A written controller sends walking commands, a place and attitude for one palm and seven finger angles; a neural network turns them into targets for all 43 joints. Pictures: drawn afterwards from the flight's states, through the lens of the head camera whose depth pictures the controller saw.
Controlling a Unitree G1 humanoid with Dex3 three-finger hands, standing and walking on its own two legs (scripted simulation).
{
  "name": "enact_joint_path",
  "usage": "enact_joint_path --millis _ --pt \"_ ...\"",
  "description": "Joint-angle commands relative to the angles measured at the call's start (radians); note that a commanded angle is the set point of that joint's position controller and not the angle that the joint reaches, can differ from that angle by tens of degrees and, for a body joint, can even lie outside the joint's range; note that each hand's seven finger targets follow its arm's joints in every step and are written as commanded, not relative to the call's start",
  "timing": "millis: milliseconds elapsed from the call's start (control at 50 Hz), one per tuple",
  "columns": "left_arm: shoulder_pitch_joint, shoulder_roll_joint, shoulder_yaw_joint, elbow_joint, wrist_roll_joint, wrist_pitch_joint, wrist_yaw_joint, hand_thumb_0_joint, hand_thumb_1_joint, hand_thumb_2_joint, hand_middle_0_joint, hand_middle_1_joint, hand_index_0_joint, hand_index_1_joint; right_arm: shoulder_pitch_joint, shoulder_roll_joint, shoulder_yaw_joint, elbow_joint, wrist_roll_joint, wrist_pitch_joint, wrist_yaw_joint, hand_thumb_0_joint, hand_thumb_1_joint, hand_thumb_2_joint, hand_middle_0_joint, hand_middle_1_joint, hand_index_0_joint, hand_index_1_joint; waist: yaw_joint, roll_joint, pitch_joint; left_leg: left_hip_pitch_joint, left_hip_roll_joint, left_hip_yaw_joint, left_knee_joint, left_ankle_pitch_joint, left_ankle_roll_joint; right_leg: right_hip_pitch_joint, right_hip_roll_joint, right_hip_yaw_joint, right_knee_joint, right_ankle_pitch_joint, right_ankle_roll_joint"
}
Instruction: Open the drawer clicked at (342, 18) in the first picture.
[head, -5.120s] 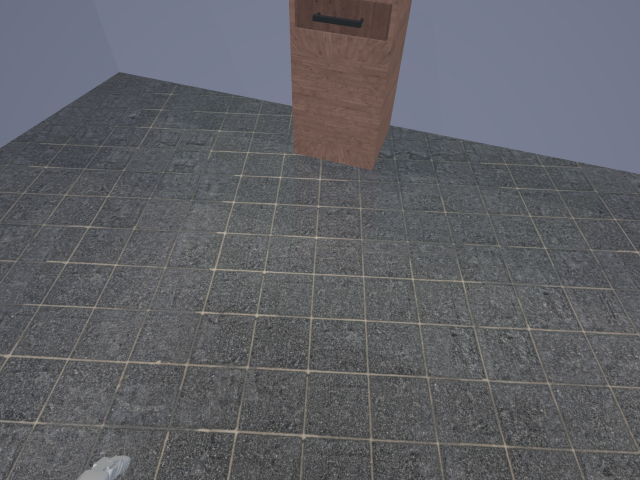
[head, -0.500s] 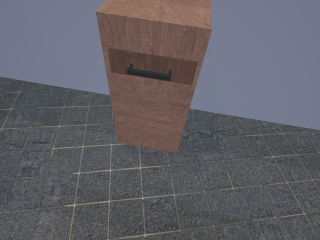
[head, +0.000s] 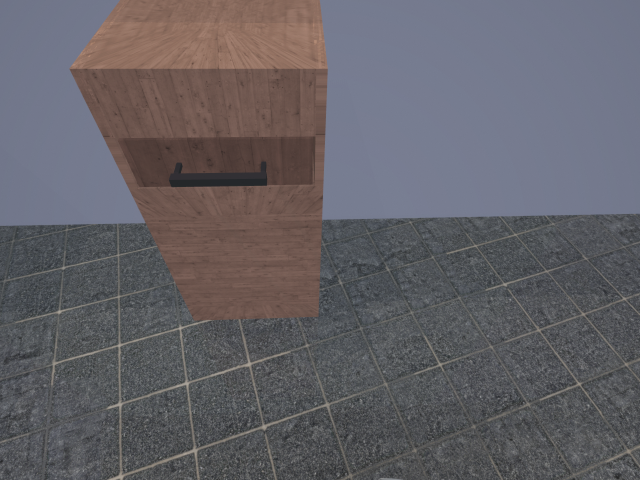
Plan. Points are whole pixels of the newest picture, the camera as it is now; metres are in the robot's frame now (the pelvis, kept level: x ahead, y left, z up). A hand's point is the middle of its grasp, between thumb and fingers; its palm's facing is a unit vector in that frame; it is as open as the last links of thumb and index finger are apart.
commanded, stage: take the last steps up to it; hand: left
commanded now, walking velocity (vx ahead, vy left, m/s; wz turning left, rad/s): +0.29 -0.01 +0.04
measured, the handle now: (220, 173) +0.70 +0.19 -0.07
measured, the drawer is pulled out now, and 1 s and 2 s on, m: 0.00 0.00 0.00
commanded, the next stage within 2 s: come to a stop and stand still in 0.42 s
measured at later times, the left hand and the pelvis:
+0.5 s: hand out of the picture +0.07 +0.14 -0.19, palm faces +0.15 -0.98 -0.16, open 7.3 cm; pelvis +0.16 -0.01 -0.01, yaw +3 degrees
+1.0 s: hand (221, 394) +0.28 +0.15 -0.16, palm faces +0.04 -0.95 -0.32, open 7.4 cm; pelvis +0.20 -0.06 -0.02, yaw +0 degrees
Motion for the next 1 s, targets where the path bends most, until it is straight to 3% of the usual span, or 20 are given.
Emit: enact_joint_path --millis 0,20,40,60,100,180,380,460,480,500,520,580,680,780,880,900,920,940,960,980 --pt "0.176 0.093 0.024 0.009 0.005 -0.063 0.011 0.0 0.9 0.9 -0.2 -0.3 -0.2 -0.3 -0.015 -0.14 -0.031 -0.033 0.021 -0.02 0.002 0.0 -0.9 -0.9 0.2 0.3 0.2 0.3 0.152 0.025 -0.066 -0.232 0.139 -0.094 0.161 0.202 0.073 0.405 -0.006 0.012 -0.242 0.131 -0.04" --pt "0.313 0.189 0.044 0.048 0.009 -0.078 0.024 0.0 0.9 0.9 -0.2 -0.3 -0.2 -0.3 -0.019 -0.085 -0.019 -0.056 0.033 -0.027 0.012 0.0 -0.9 -0.9 0.2 0.3 0.2 0.3 0.201 -0.189 -0.147 -0.448 0.049 0.003 0.41 -0.012 0.029 0.618 -0.231 0.256 -0.309 0.029 -0.114" --pt "0.388 0.258 0.054 0.063 -0.005 -0.076 0.032 0.0 0.9 0.9 -0.2 -0.3 -0.2 -0.3 -0.08 -0.088 -0.012 -0.101 0.03 -0.02 0.012 0.0 -0.9 -0.9 0.2 0.3 0.2 0.3 0.213 -0.279 -0.131 -0.597 -0.011 -0.036 0.645 -0.293 0.015 0.606 -0.379 0.507 -0.418 0.044 -0.184" --pt "0.352 0.228 0.048 0.058 -0.012 -0.07 0.042 0.0 0.9 0.9 -0.2 -0.3 -0.2 -0.3 -0.11 -0.115 -0.027 -0.104 0.024 -0.009 0.012 0.0 -0.9 -0.9 0.2 0.3 0.2 0.3 0.198 -0.165 -0.068 -0.597 0.027 -0.115 0.749 -0.245 0.025 0.488 -0.382 0.476 -0.454 -0.017 -0.201" --pt "0.229 0.137 0.029 0.035 -0.008 -0.078 0.045 0.0 0.9 0.9 -0.2 -0.3 -0.2 -0.3 -0.134 -0.079 -0.033 -0.087 0.021 -0.001 0.019 0.0 -0.9 -0.9 0.2 0.3 0.2 0.3 0.147 -0.134 0.059 -0.599 0.08 -0.131 0.793 -0.102 0.023 0.296 -0.319 0.372 -0.493 -0.089 -0.174" --pt "0.202 0.026 0.004 0.021 0.002 -0.1 0.049 0.0 0.9 0.9 -0.2 -0.3 -0.2 -0.3 -0.077 -0.025 -0.038 -0.066 0.012 0.019 0.024 0.0 -0.9 -0.9 0.2 0.3 0.2 0.3 0.065 -0.083 0.072 -0.506 0.081 -0.106 0.703 0.039 -0.011 0.18 -0.214 0.115 -0.487 0.263 -0.133" --pt "0.27 0.114 0.005 0.053 0.007 -0.102 0.051 0.0 0.9 0.9 -0.2 -0.3 -0.2 -0.3 -0.333 -0.07 -0.026 -0.175 0.022 0.005 0.049 0.0 -0.9 -0.9 0.2 0.3 0.2 0.3 0.108 -0.131 0.069 -0.418 0.035 -0.061 0.342 0.081 0.012 0.257 -0.219 0.094 -0.408 0.459 -0.158" --pt "0.278 0.11 0.004 0.065 0.0 -0.088 0.049 0.0 0.9 0.9 -0.2 -0.3 -0.2 -0.3 -0.188 -0.126 -0.03 -0.133 0.014 -0.012 0.034 0.0 -0.9 -0.9 0.2 0.3 0.2 0.3 0.032 -0.033 -0.014 -0.092 -0.018 -0.039 0.139 0.2 0.039 0.195 -0.139 0.03 -0.134 0.508 -0.104" --pt "0.301 0.079 -0.002 0.052 -0.007 -0.085 0.046 0.0 0.9 0.9 -0.2 -0.3 -0.2 -0.3 -0.079 -0.207 -0.046 -0.111 0.004 -0.022 0.022 0.0 -0.9 -0.9 0.2 0.3 0.2 0.3 -0.001 0.138 -0.107 0.101 0.134 -0.207 0.096 0.361 0.093 0.064 -0.048 -0.03 0.089 0.301 -0.057" --pt "0.32 0.034 -0.015 0.032 -0.017 -0.088 0.04 0.0 0.9 0.9 -0.2 -0.3 -0.2 -0.3 -0.011 -0.285 -0.06 -0.098 0.01 -0.019 0.013 0.0 -0.9 -0.9 0.2 0.3 0.2 0.3 -0.002 0.341 -0.184 0.223 0.351 -0.459 0.027 0.591 0.207 -0.107 0.054 -0.067 0.362 -0.249 -0.019" --pt "0.305 0.052 -0.011 0.027 -0.01 -0.081 0.05 0.0 0.9 0.9 -0.2 -0.3 -0.2 -0.3 -0.048 -0.272 -0.047 -0.105 0.022 -0.004 0.004 0.0 -0.9 -0.9 0.2 0.3 0.2 0.3 0.016 0.23 -0.173 0.131 0.372 -0.44 -0.006 0.61 0.243 -0.094 0.03 0.032 0.459 -0.313 -0.033" --pt "0.279 0.008 -0.025 0.065 -0.013 -0.05 0.059 0.0 0.9 0.9 -0.2 -0.3 -0.2 -0.3 -0.288 -0.151 -0.003 -0.149 0.027 -0.008 -0.018 0.0 -0.9 -0.9 0.2 0.3 0.2 0.3 0.097 0.102 -0.027 -0.142 0.279 -0.242 -0.031 0.803 0.187 0.015 -0.051 0.101 0.319 -0.17 0.009" --pt "0.281 0.041 -0.007 0.036 -0.004 0.004 0.066 0.0 0.9 0.9 -0.2 -0.3 -0.2 -0.3 -0.289 -0.194 -0.036 -0.134 0.034 0.021 -0.032 0.0 -0.9 -0.9 0.2 0.3 0.2 0.3 0.095 0.102 -0.092 -0.066 0.278 -0.189 0.001 0.936 0.193 0.032 -0.014 0.062 0.2 -0.107 0.024" --pt "0.218 0.048 0.017 -0.032 0.0 0.026 0.061 0.0 0.9 0.9 -0.2 -0.3 -0.2 -0.3 -0.344 -0.225 -0.061 -0.164 0.018 0.045 -0.026 0.0 -0.9 -0.9 0.2 0.3 0.2 0.3 0.105 0.154 -0.087 -0.135 0.281 -0.174 0.019 0.765 0.191 0.011 0.008 0.078 0.252 -0.101 0.009" --pt "0.224 0.067 0.021 -0.054 -0.001 0.002 0.058 0.0 0.9 0.9 -0.2 -0.3 -0.2 -0.3 -0.361 -0.221 -0.068 -0.174 0.017 0.059 -0.006 0.0 -0.9 -0.9 0.2 0.3 0.2 0.3 0.131 0.168 -0.087 -0.189 0.201 -0.142 0.108 0.464 0.11 0.166 0.017 0.031 -0.099 0.113 0.007" --pt "0.226 0.103 0.023 -0.055 0.005 -0.009 0.06 0.0 0.9 0.9 -0.2 -0.3 -0.2 -0.3 -0.34 -0.192 -0.067 -0.172 0.023 0.061 0.001 0.0 -0.9 -0.9 0.2 0.3 0.2 0.3 0.132 0.07 -0.085 -0.218 0.133 -0.103 0.189 0.295 0.057 0.208 -0.017 0.067 -0.231 0.25 0.008" --pt "0.19 0.192 0.032 -0.068 0.017 -0.023 0.067 0.0 0.9 0.9 -0.2 -0.3 -0.2 -0.3 -0.29 -0.119 -0.055 -0.182 0.031 0.065 0.009 0.0 -0.9 -0.9 0.2 0.3 0.2 0.3 0.109 -0.199 -0.076 -0.341 0.008 -0.035 0.343 -0.047 -0.005 0.236 -0.212 0.302 -0.313 0.446 -0.048" --pt "0.185 0.243 0.035 -0.086 0.012 -0.022 0.066 0.0 0.9 0.9 -0.2 -0.3 -0.2 -0.3 -0.32 -0.115 -0.053 -0.204 0.033 0.078 0.008 0.0 -0.9 -0.9 0.2 0.3 0.2 0.3 0.136 -0.261 -0.057 -0.347 -0.044 -0.102 0.502 -0.29 -0.01 0.134 -0.351 0.408 -0.354 0.575 -0.155" --pt "0.155 0.236 0.03 -0.1 0.011 -0.019 0.066 0.0 0.9 0.9 -0.2 -0.3 -0.2 -0.3 -0.303 -0.128 -0.059 -0.203 0.031 0.09 0.009 0.0 -0.9 -0.9 0.2 0.3 0.2 0.3 0.118 -0.159 -0.05 -0.321 -0.036 -0.165 0.6 -0.278 -0.004 0.068 -0.355 0.349 -0.366 0.487 -0.199" --pt "0.108 0.224 0.037 -0.108 0.01 -0.017 0.07 0.0 0.9 0.9 -0.2 -0.3 -0.2 -0.3 -0.315 -0.121 -0.057 -0.192 0.026 0.103 0.009 0.0 -0.9 -0.9 0.2 0.3 0.2 0.3 0.112 -0.182 -0.025 -0.355 -0.036 -0.194 0.678 -0.239 -0.002 0.036 -0.317 0.348 -0.382 0.369 -0.192"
